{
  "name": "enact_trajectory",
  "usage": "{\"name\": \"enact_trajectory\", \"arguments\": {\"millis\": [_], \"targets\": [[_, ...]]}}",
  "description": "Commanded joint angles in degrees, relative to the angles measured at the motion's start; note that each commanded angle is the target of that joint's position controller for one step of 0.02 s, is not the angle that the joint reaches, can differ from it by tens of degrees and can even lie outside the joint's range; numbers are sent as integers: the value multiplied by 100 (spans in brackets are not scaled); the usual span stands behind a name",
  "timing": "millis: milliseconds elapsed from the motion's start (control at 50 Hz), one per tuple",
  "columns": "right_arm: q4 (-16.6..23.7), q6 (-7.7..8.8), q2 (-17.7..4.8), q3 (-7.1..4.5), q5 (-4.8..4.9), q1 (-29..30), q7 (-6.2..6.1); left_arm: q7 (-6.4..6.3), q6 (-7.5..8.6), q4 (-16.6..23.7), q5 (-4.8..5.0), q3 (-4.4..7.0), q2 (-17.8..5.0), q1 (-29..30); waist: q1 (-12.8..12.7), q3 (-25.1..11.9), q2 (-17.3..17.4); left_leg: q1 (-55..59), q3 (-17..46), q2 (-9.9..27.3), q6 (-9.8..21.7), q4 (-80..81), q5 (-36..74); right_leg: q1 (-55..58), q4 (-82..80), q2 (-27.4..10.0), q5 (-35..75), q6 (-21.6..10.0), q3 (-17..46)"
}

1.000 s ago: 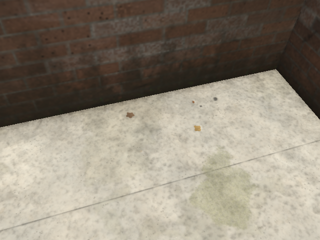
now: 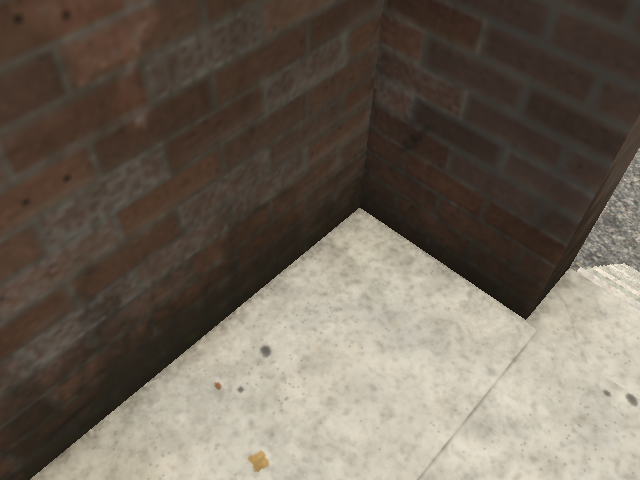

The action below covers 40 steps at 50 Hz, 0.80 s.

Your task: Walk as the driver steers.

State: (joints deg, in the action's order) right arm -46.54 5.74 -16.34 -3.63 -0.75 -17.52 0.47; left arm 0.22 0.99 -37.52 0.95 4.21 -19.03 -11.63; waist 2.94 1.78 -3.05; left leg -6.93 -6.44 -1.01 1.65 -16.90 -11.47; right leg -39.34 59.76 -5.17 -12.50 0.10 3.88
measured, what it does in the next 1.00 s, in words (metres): walks ahead, turning right: right foot, then left foot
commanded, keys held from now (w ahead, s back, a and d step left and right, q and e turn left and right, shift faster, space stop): w+e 1.00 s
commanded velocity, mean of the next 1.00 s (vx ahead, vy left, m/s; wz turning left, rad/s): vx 0.46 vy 0.00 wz -0.60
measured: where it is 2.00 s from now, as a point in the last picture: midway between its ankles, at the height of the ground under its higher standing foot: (372, 474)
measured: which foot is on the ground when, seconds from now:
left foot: down 0.00-0.24, up 0.26-0.68, down 0.70-1.00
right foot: up 0.00-0.24, down 0.26-0.72, up 0.74-1.00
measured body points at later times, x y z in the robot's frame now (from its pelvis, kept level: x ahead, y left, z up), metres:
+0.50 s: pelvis +0.28 -0.09 +0.00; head +0.32 -0.11 +0.45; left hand +0.46 +0.16 -0.10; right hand +0.37 -0.40 -0.09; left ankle +0.43 +0.07 -0.68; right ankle +0.26 -0.16 -0.75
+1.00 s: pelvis +0.50 -0.13 +0.00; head +0.53 -0.14 +0.45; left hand +0.82 -0.05 -0.07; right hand +0.38 -0.43 -0.10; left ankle +0.57 -0.02 -0.75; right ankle +0.49 -0.28 -0.70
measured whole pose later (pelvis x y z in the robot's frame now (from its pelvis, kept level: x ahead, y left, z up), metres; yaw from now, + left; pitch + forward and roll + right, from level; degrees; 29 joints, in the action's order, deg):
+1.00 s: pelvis +0.50 -0.13 +0.00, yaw -35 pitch +1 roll +1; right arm -47.3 4.9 -19.5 -4.4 -0.2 -14.5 -1.2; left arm 0.8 2.9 -34.3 0.3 3.0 -17.0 -4.5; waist 2.8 3.1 -2.5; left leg -10.4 -7.5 2.8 -0.6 -18.8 -9.4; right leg -32.7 47.5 -2.2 -12.2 0.0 0.8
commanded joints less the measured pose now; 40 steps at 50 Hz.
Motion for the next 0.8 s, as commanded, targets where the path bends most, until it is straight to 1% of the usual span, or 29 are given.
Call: {"name": "enact_trajectory", "arguments": {"millis": [20, 100, 160, 200, 220, 240, 260, 280, 300, 320, 340, 360, 380, 400, 420, 460, 500, 540, 580, 600, 620, 660, 680, 700, 720, 740, 760, 780, 800], "targets": [[324, 81, -884, -189, 11, 310, -20, 86, 96, 472, -5, -7, -153, 191, -83, -56, 703, 284, 641, 1526, 799, 830, 1424, -292, -687, -160, 884, 3, 89], [146, -21, -1031, -189, 63, -39, -58, 252, 164, 738, 19, -82, -39, 997, 226, 206, 667, 621, 154, 1548, 637, 815, 1464, -125, -1834, -5, 1424, -100, -317], [26, -156, -1154, -208, 106, -232, -89, 401, 215, 907, 39, -77, -94, 1263, 205, 316, 744, 1108, -108, 1722, 516, 553, 2129, -57, -2239, 112, 986, -284, -556], [42, -248, -1307, -240, 93, -216, -150, 452, 228, 914, 17, 14, -293, 1025, -65, 44, 957, 1249, -349, 1731, 395, -201, 4089, 603, -2309, 467, 296, -504, -875], [102, -286, -1478, -277, 58, -154, -194, 446, 227, 852, -3, 131, -544, 565, -360, -263, 988, 1116, -463, 1662, 368, -1043, 5063, 1338, -2359, 744, -78, -627, -1041], [149, -308, -1435, -254, 81, -71, -241, 401, 222, 601, 10, 303, -813, -426, -936, -777, 890, 582, -617, 1525, 222, -2271, 5213, 2750, -2755, 987, 293, -846, -1058], [277, -246, -1175, -135, -10, -194, -240, 270, 152, 368, 28, 496, -1264, -1367, -1333, -1325, 246, -931, -578, 1304, -8, -4030, 3316, 4643, -2840, 369, 339, -1174, 78], [683, -16, -256, 152, -149, -634, -131, 200, 183, 430, 9, 538, -1904, -1018, -497, -1848, -1410, -3510, -25, 100, -287, -5952, -2182, 6265, -3401, -1149, -320, -2270, 3501], [699, 222, -849, 58, 44, -8, -38, 152, 262, 626, -64, 421, -1432, -1211, -1041, -2403, -772, -4108, 1143, 94, -259, -6574, -2131, 6402, -4149, -1434, -637, -2431, 4480], [865, 309, -1085, -7, 208, 532, -6, 146, 336, 537, -97, 337, -1138, -1082, -1079, -1603, -415, -4462, 1172, 348, -187, -6329, -1484, 5842, -4185, -1234, 54, -2157, 3518], [842, 322, -1005, 39, 114, 480, -44, 141, 351, 534, -55, 290, -989, -764, -775, -1191, 109, -4109, 1142, 579, -183, -5761, -1043, 4960, -4149, -988, 703, -1947, 2814], [775, 261, -999, 30, -14, 424, -67, 113, 329, 581, -32, 244, -844, -355, -504, -880, 380, -3585, 1123, 786, -273, -5275, -803, 4100, -4221, -789, 1181, -1794, 2230], [774, 168, -1032, 7, -47, 282, -61, 93, 316, 611, -84, 189, -770, -127, -252, -700, 225, -3113, 1135, 873, -323, -5024, -719, 3473, -4398, -661, 1493, -1788, 1957], [788, 86, -1007, 6, -61, 220, -51, 82, 318, 592, -100, 178, -750, 2, -127, -587, 118, -2847, 1096, 872, -386, -4800, -698, 3068, -4573, -576, 1602, -1815, 1845], [799, 28, -928, 26, -75, 205, -48, 68, 336, 541, -84, 181, -768, 58, -63, -494, 63, -2692, 1012, 841, -469, -4545, -654, 2745, -4662, -495, 1820, -1844, 1663], [932, 37, -803, 83, -91, 495, -76, 1, 315, 404, -57, 236, -914, 4, -62, -256, -6, -2510, 860, 693, -627, -3790, -245, 2308, -4734, -220, 1988, -1754, 1282], [1013, 63, -666, 164, -79, 932, -47, -31, 275, 307, -8, 279, -994, -69, -213, -167, 0, -2253, 763, 496, -675, -2697, 548, 2155, -4667, 98, 1623, -1534, 945], [1132, 76, -549, 248, -39, 1445, -28, -40, 262, 186, 52, 333, -1074, -262, -433, -226, -17, -2008, 786, 309, -701, -1954, 1041, 2278, -4544, 94, 1289, -1379, 1054], [1203, 113, -686, 238, 40, 1690, -13, -23, 260, 66, 73, 365, -1074, -433, -538, -200, -76, -1844, 934, 244, -653, -1463, 1274, 2493, -4449, -31, 832, -1271, 1397], [1201, 105, -775, 198, 46, 1672, -47, -19, 298, 32, 69, 344, -966, -445, -553, -169, -132, -1830, 1039, 237, -578, -1321, 1248, 2656, -4251, -44, 1049, -1152, 1447], [1193, 132, -885, 170, 21, 1644, -47, 1, 300, 29, 64, 356, -978, -488, -577, -260, -205, -1777, 1055, 253, -505, -1235, 1266, 2897, -4082, -86, 1086, -1083, 1587], [1104, 199, -1068, 80, -30, 1340, -64, 35, 315, 32, 80, 354, -857, -399, -409, -295, -374, -1505, 1101, 307, -296, -1138, 849, 3092, -3588, -69, 1217, -944, 1864], [1053, 246, -1168, 24, -138, 993, -109, 40, 289, 20, 101, 323, -743, -302, -159, -359, -378, -1028, 952, 273, -123, -670, 1041, 3123, -2898, 289, 1986, -730, 1703], [1012, 294, -1336, -52, -251, 482, -134, 24, 328, 115, 62, 204, -404, -231, 44, -1075, -29, 200, 1210, 730, 139, -807, 1877, 2739, -1825, 614, 1903, -495, 1477], [1026, 227, -1676, -141, -412, -52, -140, 20, 386, 210, 55, 65, -43, -674, 26, -1954, 1164, 2130, 2769, 1992, 919, -1003, 3222, 1217, -216, 1198, -533, -139, 863], [720, 103, -1592, -239, -235, -482, -57, 14, 423, 237, 106, 38, -321, -973, 8, -2322, 2109, 2767, 4056, 2715, 1417, -704, 2583, 70, 739, 1132, -2537, -22, 625], [685, 23, -1331, -211, -76, -472, -80, 19, 403, 136, 160, 101, -711, -806, 125, -1816, 1439, 2374, 3854, 2606, 1250, -436, 1070, -311, 1108, 694, -2256, 6, 667], [750, 5, -1084, -173, -146, -158, -156, -6, 361, 268, 123, 120, -809, -148, 174, -1232, 1043, 1758, 3210, 2296, 1014, -268, 736, -431, 1187, 510, -1841, 21, 431], [673, 1, -1053, -164, -135, 178, -189, -36, 336, 306, 38, 95, -695, 76, 36, -880, 763, 1137, 2823, 2154, 929, -116, 900, -285, 980, 318, -1630, 29, 350]]}}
